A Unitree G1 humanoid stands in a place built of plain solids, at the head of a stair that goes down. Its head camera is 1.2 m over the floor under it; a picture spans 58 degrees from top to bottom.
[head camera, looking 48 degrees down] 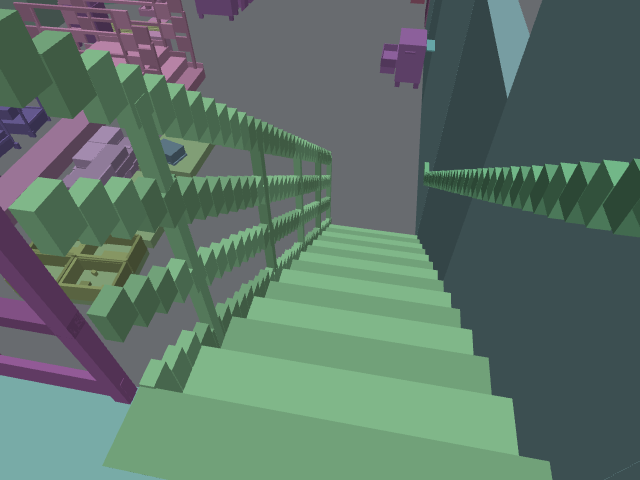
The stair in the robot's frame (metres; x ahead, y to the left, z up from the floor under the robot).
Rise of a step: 0.20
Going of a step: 0.25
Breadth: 1.17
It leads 10 degrees to the right of straight ahead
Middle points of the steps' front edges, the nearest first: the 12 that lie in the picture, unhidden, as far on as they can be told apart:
0.42 -0.06 0.00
0.66 -0.10 -0.20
0.91 -0.15 -0.40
1.15 -0.19 -0.61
1.40 -0.24 -0.81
1.65 -0.29 -1.01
1.90 -0.33 -1.22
2.14 -0.38 -1.42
2.39 -0.42 -1.62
2.64 -0.47 -1.82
2.88 -0.51 -2.03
3.13 -0.56 -2.23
